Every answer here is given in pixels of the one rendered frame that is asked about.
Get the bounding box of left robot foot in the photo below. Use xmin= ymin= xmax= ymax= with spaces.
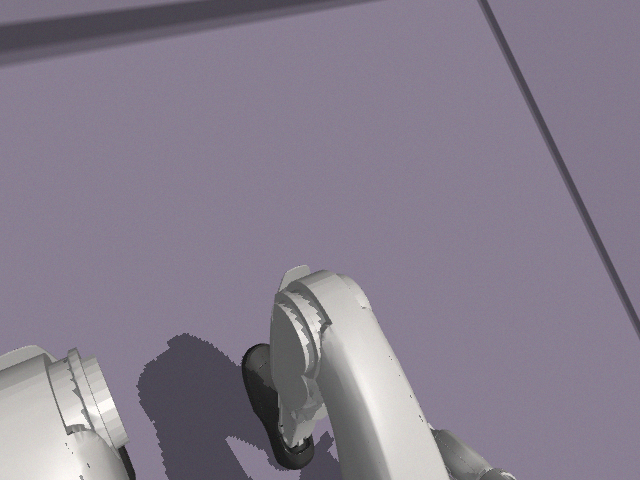
xmin=118 ymin=446 xmax=136 ymax=480

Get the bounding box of right robot foot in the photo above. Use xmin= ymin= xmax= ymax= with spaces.
xmin=242 ymin=343 xmax=314 ymax=470

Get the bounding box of right robot hand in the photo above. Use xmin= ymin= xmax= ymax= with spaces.
xmin=427 ymin=422 xmax=494 ymax=480

